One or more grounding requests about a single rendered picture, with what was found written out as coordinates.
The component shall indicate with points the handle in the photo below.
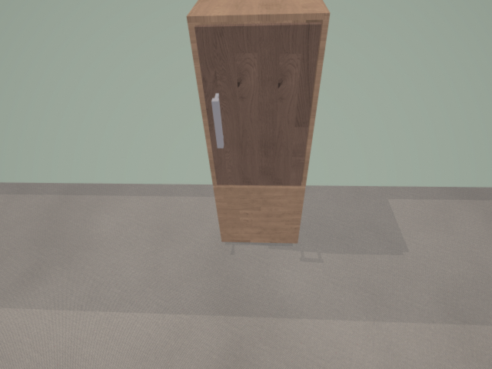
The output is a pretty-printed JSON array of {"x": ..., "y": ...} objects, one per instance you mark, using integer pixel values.
[{"x": 217, "y": 121}]

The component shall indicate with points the cupboard door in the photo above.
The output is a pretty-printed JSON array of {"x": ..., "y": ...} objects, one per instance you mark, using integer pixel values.
[{"x": 264, "y": 74}]

